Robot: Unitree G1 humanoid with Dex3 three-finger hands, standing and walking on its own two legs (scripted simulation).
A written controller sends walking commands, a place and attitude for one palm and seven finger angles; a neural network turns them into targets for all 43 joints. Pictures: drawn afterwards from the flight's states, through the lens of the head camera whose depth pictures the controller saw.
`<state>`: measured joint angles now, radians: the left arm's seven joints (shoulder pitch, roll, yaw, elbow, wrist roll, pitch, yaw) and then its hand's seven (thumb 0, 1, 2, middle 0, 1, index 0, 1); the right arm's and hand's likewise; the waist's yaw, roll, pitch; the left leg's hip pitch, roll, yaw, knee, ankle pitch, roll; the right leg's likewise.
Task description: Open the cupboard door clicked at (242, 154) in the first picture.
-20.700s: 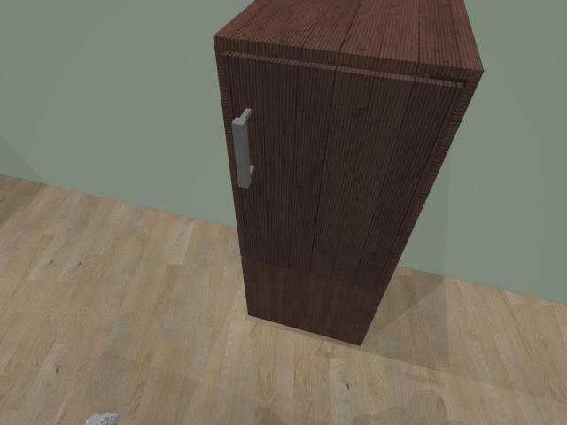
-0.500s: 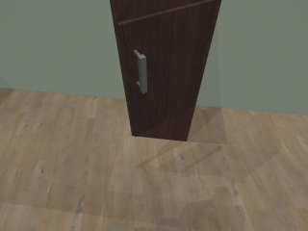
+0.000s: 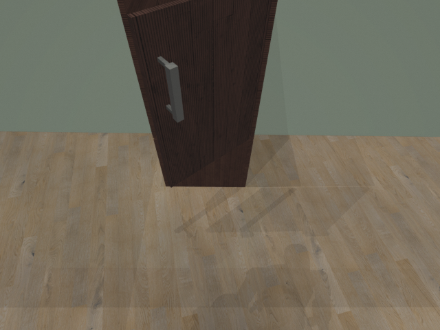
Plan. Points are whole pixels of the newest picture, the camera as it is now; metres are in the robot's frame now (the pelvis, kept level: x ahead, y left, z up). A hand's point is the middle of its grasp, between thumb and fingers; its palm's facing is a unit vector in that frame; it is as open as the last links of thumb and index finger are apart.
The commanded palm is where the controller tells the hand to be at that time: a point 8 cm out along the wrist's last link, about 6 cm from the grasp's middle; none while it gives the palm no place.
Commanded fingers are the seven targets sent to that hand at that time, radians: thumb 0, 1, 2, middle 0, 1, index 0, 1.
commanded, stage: walk to a spot facing it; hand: left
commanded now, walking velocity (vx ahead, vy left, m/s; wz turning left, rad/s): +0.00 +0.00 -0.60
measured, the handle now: (170, 90) +0.61 +0.17 +0.07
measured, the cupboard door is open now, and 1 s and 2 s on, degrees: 39 39 39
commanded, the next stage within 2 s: none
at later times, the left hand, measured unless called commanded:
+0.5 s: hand out of the picture +0.08 +0.15 -0.16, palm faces -0.20 -0.95 -0.25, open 7.4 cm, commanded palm none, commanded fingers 0.00 0.90 0.90 -0.20 -0.30 -0.20 -0.30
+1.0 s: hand (189, 301) +0.19 +0.08 -0.16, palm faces -0.52 -0.80 -0.30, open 7.4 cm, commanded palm none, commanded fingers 0.00 0.90 0.90 -0.20 -0.30 -0.20 -0.30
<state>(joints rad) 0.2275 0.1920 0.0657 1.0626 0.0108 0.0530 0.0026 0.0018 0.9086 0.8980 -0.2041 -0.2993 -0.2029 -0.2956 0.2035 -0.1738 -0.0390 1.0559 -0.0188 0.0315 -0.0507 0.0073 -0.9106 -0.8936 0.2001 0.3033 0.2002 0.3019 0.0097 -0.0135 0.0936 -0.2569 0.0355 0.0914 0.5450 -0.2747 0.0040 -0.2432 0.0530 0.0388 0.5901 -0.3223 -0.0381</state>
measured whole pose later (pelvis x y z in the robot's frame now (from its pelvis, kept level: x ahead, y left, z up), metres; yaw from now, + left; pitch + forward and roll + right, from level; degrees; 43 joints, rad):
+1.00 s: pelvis -0.01 -0.05 -0.01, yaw -33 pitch +1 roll +0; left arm 0.14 0.24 0.07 0.89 0.02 0.02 -0.02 0.00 0.91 0.90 -0.20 -0.30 -0.20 -0.30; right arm 0.22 -0.26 -0.06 0.93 -0.01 0.06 -0.02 0.01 -0.91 -0.89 0.20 0.30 0.20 0.30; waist -0.01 0.05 0.12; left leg -0.37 0.13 0.07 0.93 -0.53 -0.06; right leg -0.32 0.00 -0.03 0.65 -0.33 -0.02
